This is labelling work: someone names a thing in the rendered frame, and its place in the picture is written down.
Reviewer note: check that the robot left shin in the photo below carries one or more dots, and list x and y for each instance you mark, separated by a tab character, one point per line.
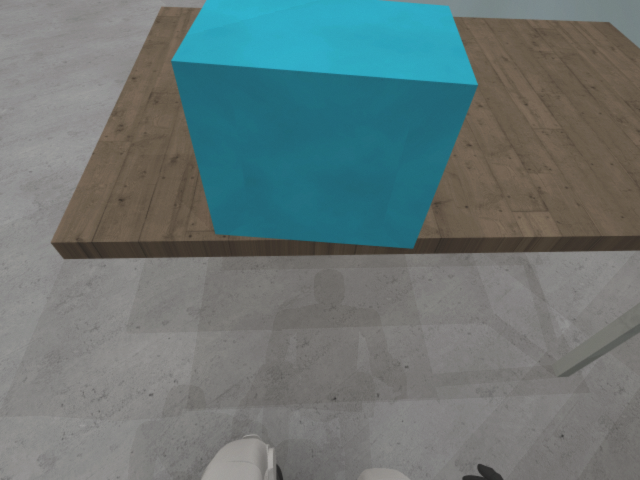
252	436

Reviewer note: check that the carton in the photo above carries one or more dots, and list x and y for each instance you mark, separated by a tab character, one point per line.
323	120

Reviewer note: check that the table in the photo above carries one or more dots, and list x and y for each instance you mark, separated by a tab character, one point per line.
547	160

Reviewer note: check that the robot left thigh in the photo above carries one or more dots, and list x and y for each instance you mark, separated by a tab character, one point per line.
245	459

